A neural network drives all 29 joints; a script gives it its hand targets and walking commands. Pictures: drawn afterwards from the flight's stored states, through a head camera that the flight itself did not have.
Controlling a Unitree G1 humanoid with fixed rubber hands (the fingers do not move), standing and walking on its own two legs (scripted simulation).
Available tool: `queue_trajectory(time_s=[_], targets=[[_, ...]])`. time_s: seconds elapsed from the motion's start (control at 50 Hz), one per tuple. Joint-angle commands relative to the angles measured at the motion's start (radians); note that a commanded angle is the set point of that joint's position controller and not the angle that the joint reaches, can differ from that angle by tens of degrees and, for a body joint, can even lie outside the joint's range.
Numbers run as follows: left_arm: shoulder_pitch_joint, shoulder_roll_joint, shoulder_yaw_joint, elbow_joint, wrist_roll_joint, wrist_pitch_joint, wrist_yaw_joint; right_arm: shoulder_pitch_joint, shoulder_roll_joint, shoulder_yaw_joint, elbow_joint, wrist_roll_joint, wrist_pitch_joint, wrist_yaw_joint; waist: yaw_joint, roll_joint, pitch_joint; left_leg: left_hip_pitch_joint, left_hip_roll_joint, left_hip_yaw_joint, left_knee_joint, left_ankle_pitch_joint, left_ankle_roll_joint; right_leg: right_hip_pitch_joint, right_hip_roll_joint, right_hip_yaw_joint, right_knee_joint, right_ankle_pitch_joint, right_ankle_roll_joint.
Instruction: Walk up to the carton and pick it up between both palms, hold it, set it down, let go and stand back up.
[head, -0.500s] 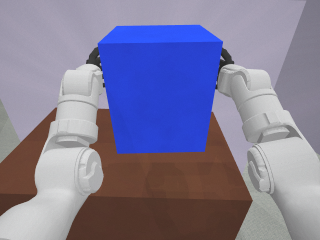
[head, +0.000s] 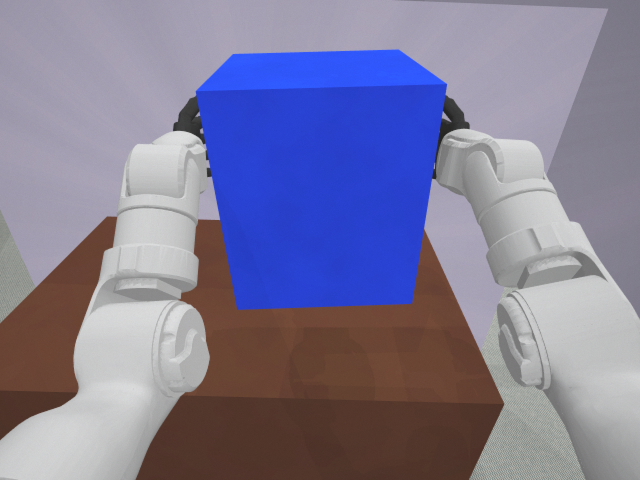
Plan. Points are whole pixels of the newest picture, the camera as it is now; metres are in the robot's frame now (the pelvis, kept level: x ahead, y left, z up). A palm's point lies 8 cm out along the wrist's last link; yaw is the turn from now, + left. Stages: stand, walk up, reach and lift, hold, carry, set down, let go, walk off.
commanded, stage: hold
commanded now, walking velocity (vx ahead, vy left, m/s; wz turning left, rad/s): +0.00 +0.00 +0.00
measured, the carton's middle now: (320, 175) +0.39 -0.01 +0.29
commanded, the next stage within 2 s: set down in 0.06 s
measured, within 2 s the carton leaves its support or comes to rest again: neither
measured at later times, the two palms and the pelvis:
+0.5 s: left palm (189, 128) +0.41 +0.14 +0.34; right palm (443, 139) +0.39 -0.16 +0.34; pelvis +0.00 -0.01 +0.00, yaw +0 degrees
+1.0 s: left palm (200, 170) +0.43 +0.14 +0.28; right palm (425, 187) +0.41 -0.16 +0.27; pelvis +0.01 +0.01 +0.00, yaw +0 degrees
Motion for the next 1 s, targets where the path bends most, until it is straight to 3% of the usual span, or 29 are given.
queue_trajectory(time_s=[0.0, 0.06, 0.1, 0.14, 0.2, 0.26, 0.34, 0.38, 0.4, 0.46, 0.54, 0.6, 0.7, 0.72, 0.8, 0.86, 0.94, 0.96, 0.98], targets=[[-0.772, -0.619, -0.267, -0.154, -0.195, -0.069, -0.156, -0.800, 0.705, 0.063, -0.360, 0.139, -0.042, 0.142, -0.010, 0.021, -0.309, -0.049, -0.106, 0.041, -0.069, 0.227, -0.031, 0.246, 0.118, 0.014, 0.024, 0.124, -0.011], [-0.801, -0.636, -0.302, -0.165, -0.226, -0.074, -0.156, -0.868, 0.733, 0.087, -0.416, 0.138, -0.057, 0.146, -0.005, 0.037, -0.411, -0.020, -0.115, 0.047, -0.053, 0.291, -0.035, 0.254, 0.118, 0.013, 0.020, 0.162, -0.012], [-0.841, -0.653, -0.319, -0.170, -0.251, -0.089, -0.148, -0.889, 0.739, 0.080, -0.407, 0.132, -0.063, 0.153, -0.018, 0.029, -0.424, 0.007, -0.114, 0.045, -0.038, 0.314, -0.043, 0.234, 0.123, 0.005, 0.017, 0.159, -0.017], [-0.853, -0.663, -0.299, -0.147, -0.250, -0.112, -0.143, -0.918, 0.732, 0.055, -0.404, 0.117, -0.090, 0.160, -0.006, 0.041, -0.392, -0.008, -0.115, 0.048, -0.045, 0.291, -0.042, 0.218, 0.121, 0.000, 0.015, 0.126, -0.015], [-0.880, -0.634, -0.258, -0.051, -0.233, -0.154, -0.150, -0.903, 0.736, -0.004, -0.304, 0.060, -0.119, 0.166, -0.025, 0.018, -0.318, -0.037, -0.115, 0.047, -0.075, 0.194, -0.028, 0.188, 0.106, -0.002, 0.002, 0.060, -0.011], [-0.889, -0.585, -0.168, 0.057, -0.173, -0.210, -0.163, -0.924, 0.694, -0.077, -0.208, -0.007, -0.179, 0.177, -0.014, -0.006, -0.250, -0.057, -0.111, 0.054, -0.108, 0.087, -0.007, 0.173, 0.100, -0.005, -0.011, -0.030, -0.010], [-0.831, -0.475, -0.054, 0.193, -0.080, -0.274, -0.183, -0.850, 0.645, -0.160, -0.054, -0.100, -0.244, 0.181, -0.005, -0.042, -0.172, -0.048, -0.119, 0.071, -0.128, 0.061, 0.016, 0.197, 0.080, -0.004, -0.030, -0.070, -0.003], [-0.785, -0.440, -0.028, 0.223, -0.050, -0.292, -0.196, -0.799, 0.618, -0.192, -0.031, -0.149, -0.277, 0.180, -0.013, -0.067, -0.170, -0.012, -0.118, 0.084, -0.130, 0.108, 0.019, 0.221, 0.079, -0.013, -0.033, -0.032, 0.002], [-0.753, -0.428, -0.019, 0.239, -0.031, -0.295, -0.201, -0.783, 0.607, -0.189, -0.022, -0.160, -0.291, 0.180, -0.001, -0.060, -0.147, -0.004, -0.117, 0.087, -0.136, 0.134, 0.018, 0.239, 0.080, -0.016, -0.034, -0.003, 0.000], [-0.722, -0.437, -0.045, 0.206, -0.020, -0.311, -0.205, -0.761, 0.602, -0.179, -0.054, -0.173, -0.340, 0.176, -0.013, -0.032, -0.199, 0.053, -0.123, 0.099, -0.104, 0.261, 0.004, 0.272, 0.080, -0.025, -0.024, 0.103, -0.004], [-0.726, -0.502, -0.133, 0.077, -0.042, -0.328, -0.183, -0.786, 0.618, -0.103, -0.160, -0.153, -0.407, 0.176, -0.015, 0.008, -0.306, 0.157, -0.125, 0.107, -0.041, 0.450, -0.024, 0.294, 0.097, -0.049, 0.002, 0.236, -0.010], [-0.744, -0.566, -0.212, 0.011, -0.081, -0.348, -0.163, -0.816, 0.647, -0.046, -0.252, -0.128, -0.443, 0.178, -0.020, 0.037, -0.379, 0.207, -0.132, 0.103, -0.010, 0.502, -0.040, 0.273, 0.100, -0.055, 0.004, 0.262, -0.007], [-0.738, -0.711, -0.382, -0.088, -0.164, -0.380, -0.118, -0.868, 0.664, 0.026, -0.424, -0.106, -0.501, 0.176, -0.058, 0.112, -0.482, 0.281, -0.123, 0.076, 0.045, 0.605, -0.081, 0.234, 0.109, -0.062, 0.004, 0.294, -0.028], [-0.740, -0.726, -0.401, -0.090, -0.170, -0.381, -0.111, -0.854, 0.658, 0.023, -0.408, -0.112, -0.496, 0.176, -0.076, 0.116, -0.462, 0.288, -0.118, 0.069, 0.045, 0.589, -0.088, 0.200, 0.111, -0.066, -0.001, 0.264, -0.033], [-0.715, -0.738, -0.411, -0.046, -0.182, -0.385, -0.093, -0.829, 0.664, 0.023, -0.378, -0.122, -0.475, 0.187, -0.075, 0.086, -0.374, 0.229, -0.112, 0.060, 0.009, 0.458, -0.075, 0.176, 0.109, -0.055, -0.019, 0.166, -0.031], [-0.695, -0.719, -0.366, -0.003, -0.158, -0.380, -0.095, -0.809, 0.678, 0.016, -0.330, -0.135, -0.458, 0.199, -0.053, 0.054, -0.343, 0.178, -0.109, 0.064, -0.020, 0.396, -0.056, 0.196, 0.104, -0.047, -0.010, 0.155, -0.019], [-0.663, -0.703, -0.319, 0.019, -0.132, -0.379, -0.095, -0.764, 0.687, 0.019, -0.264, -0.120, -0.447, 0.212, -0.026, 0.053, -0.319, 0.190, -0.109, 0.066, -0.017, 0.457, -0.054, 0.204, 0.105, -0.048, -0.003, 0.192, -0.018], [-0.650, -0.692, -0.292, 0.039, -0.124, -0.378, -0.097, -0.782, 0.684, 0.025, -0.266, -0.114, -0.451, 0.214, -0.007, 0.032, -0.327, 0.188, -0.113, 0.068, -0.015, 0.450, -0.049, 0.209, 0.105, -0.045, -0.003, 0.199, -0.011], [-0.635, -0.675, -0.278, 0.050, -0.114, -0.379, -0.099, -0.760, 0.683, 0.020, -0.239, -0.123, -0.451, 0.215, -0.007, 0.013, -0.308, 0.179, -0.113, 0.072, -0.019, 0.449, -0.044, 0.205, 0.107, -0.045, -0.002, 0.208, -0.009]])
